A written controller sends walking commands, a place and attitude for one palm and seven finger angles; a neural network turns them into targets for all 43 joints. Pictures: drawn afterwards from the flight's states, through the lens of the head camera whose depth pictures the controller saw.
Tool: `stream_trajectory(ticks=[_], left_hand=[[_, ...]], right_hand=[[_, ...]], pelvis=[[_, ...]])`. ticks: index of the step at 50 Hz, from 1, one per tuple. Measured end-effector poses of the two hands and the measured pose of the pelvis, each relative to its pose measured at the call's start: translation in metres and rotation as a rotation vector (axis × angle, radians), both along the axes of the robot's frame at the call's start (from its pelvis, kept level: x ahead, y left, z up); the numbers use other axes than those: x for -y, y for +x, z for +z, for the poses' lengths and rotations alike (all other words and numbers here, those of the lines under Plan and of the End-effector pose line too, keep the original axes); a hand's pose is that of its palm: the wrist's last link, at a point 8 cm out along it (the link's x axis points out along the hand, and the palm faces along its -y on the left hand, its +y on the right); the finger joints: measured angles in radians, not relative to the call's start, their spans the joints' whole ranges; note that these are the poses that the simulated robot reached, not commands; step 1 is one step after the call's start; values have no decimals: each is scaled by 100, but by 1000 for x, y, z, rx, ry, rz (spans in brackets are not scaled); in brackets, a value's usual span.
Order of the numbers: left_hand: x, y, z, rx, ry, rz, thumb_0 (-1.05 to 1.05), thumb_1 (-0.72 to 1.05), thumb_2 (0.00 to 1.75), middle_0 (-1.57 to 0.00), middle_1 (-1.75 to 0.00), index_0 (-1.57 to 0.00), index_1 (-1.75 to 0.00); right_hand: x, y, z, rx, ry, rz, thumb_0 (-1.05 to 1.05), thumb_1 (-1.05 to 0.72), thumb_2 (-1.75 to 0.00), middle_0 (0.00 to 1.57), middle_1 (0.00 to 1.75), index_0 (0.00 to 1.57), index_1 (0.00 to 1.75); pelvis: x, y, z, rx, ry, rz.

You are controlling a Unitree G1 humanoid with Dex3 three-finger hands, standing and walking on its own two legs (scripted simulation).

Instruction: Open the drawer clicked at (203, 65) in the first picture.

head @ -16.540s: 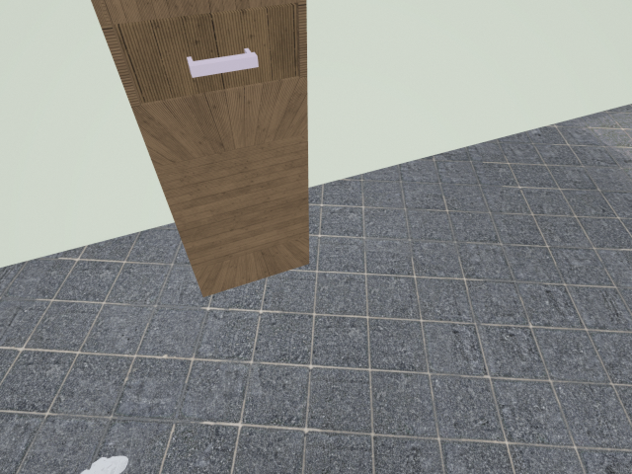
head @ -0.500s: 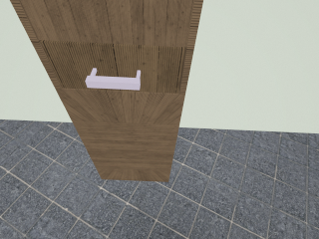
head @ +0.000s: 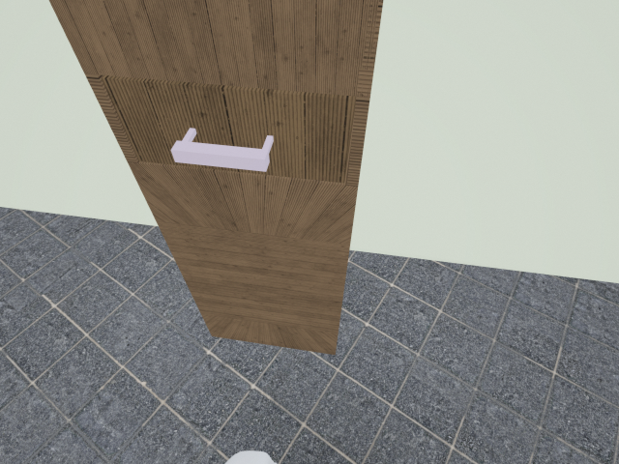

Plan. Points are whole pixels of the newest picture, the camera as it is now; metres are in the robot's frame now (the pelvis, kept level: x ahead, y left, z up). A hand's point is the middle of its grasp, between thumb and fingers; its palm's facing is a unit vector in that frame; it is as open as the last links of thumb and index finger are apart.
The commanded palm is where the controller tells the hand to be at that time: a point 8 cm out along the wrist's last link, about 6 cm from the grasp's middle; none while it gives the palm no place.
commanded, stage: come to a stop and stand still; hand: left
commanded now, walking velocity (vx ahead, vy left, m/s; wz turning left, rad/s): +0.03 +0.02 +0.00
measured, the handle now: (225, 146) +0.54 +0.20 +0.10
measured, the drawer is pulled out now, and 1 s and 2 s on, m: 0.00 0.00 0.00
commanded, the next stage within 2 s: look again from close up in 0.76 s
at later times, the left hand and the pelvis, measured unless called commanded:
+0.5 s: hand out of the picture +0.05 +0.25 -0.18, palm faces +0.04 -0.98 -0.21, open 7.3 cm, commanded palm none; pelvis +0.04 +0.07 -0.01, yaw -1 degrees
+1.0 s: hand out of the picture +0.04 +0.25 -0.18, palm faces +0.00 -0.98 -0.21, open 7.4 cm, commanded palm none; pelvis +0.04 +0.08 -0.01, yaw +0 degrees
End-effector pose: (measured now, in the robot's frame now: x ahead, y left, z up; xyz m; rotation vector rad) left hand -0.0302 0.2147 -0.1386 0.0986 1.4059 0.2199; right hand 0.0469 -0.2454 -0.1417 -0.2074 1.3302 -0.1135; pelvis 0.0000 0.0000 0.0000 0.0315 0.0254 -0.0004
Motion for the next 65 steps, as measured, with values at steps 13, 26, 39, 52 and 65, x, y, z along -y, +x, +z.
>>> stream_trajectory(ticks=[13,26,39,52,65], left_hand=[[-70,-4,-23,-87,10,24,1,90,90,-20,-30,-20,-30],[-81,81,-13,76,14,-77,1,93,90,-19,-30,-20,-30],[-83,87,-15,47,-3,-94,1,93,90,-19,-30,-20,-30],[-84,60,-14,19,25,-97,1,91,90,-20,-30,-20,-30],[-78,53,-15,105,9,-105,1,91,90,-19,-30,-20,-30]], right_hand=[[-79,61,-1,142,15,53,0,-91,-90,20,30,19,30],[-90,33,-10,70,10,-37,-1,-95,-90,20,30,20,30],[-107,-26,-9,-94,30,-74,0,-92,-90,20,30,20,30],[-104,-18,-19,-22,40,-91,0,-91,-90,20,30,20,30],[-90,3,-9,121,10,-62,0,-92,-90,20,30,20,30]], pelvis=[[-51,22,-15,7,-21,4],[-72,39,-10,26,-23,-12],[-74,43,-5,36,-28,-15],[-75,38,-13,34,-35,-10],[-75,15,-11,82,-34,-25]])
